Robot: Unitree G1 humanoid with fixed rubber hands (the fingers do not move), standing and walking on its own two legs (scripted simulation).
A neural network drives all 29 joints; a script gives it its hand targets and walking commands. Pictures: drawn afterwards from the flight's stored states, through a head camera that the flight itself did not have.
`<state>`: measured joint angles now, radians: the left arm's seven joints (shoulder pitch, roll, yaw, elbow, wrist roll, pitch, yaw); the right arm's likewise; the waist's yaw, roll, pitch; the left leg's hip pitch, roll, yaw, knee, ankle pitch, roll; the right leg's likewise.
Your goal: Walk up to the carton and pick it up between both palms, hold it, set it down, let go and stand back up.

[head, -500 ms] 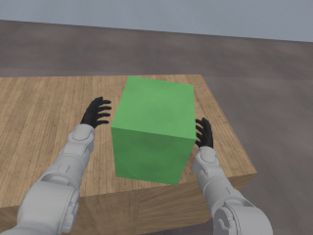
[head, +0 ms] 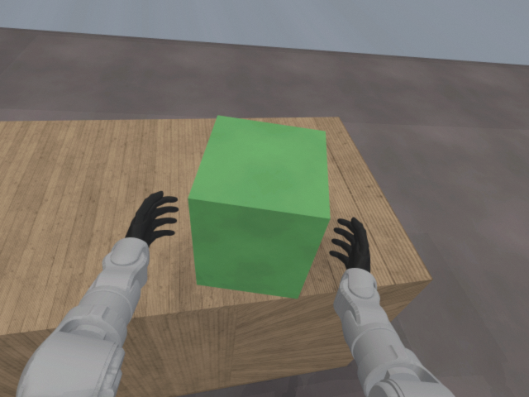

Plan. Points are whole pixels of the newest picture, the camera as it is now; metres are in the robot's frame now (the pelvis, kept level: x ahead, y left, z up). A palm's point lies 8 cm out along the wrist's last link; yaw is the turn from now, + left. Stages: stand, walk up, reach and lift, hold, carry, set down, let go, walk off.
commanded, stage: set down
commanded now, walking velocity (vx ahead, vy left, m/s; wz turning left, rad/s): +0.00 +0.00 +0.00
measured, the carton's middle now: (259, 210) +0.46 -0.01 +0.01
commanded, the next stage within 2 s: none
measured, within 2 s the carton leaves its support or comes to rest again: neither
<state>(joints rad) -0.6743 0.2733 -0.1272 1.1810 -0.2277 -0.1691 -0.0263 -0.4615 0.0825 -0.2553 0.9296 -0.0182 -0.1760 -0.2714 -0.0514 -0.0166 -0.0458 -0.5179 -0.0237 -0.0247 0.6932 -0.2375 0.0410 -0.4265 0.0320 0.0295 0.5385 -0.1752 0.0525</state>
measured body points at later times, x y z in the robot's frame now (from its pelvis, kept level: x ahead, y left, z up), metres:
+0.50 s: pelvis +0.01 +0.00 +0.00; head +0.03 +0.04 +0.45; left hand +0.34 +0.20 -0.01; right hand +0.28 -0.18 +0.00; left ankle +0.07 +0.06 -0.72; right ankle +0.06 -0.16 -0.72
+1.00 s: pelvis +0.02 -0.01 +0.01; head +0.00 +0.02 +0.45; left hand +0.27 +0.21 -0.02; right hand +0.24 -0.18 -0.01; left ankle +0.07 +0.06 -0.72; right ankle +0.06 -0.16 -0.72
